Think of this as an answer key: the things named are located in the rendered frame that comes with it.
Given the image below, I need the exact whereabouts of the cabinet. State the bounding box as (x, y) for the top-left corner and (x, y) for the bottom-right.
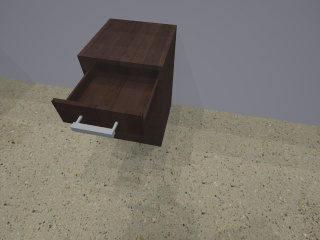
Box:
(77, 18), (177, 147)

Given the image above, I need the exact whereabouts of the drawer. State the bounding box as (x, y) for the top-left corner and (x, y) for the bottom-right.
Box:
(51, 62), (159, 136)

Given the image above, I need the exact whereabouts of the handle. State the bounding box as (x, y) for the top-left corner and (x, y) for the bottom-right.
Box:
(70, 115), (118, 139)

